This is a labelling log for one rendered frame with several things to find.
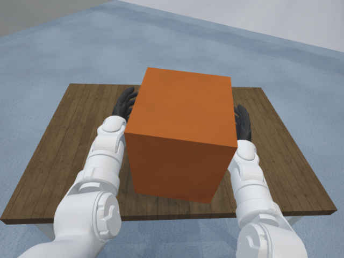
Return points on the robot right forearm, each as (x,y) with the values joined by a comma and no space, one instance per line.
(251,192)

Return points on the right robot hand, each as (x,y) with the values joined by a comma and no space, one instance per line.
(243,129)

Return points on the carton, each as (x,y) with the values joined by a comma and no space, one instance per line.
(181,134)

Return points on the left robot hand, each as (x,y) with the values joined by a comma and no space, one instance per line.
(123,103)

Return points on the right robot upper arm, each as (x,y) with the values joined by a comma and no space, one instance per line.
(259,240)

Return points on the left robot upper arm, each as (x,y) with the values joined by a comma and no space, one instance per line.
(83,224)

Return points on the table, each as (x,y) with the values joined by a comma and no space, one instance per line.
(64,147)

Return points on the robot left forearm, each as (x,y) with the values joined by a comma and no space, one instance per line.
(104,160)

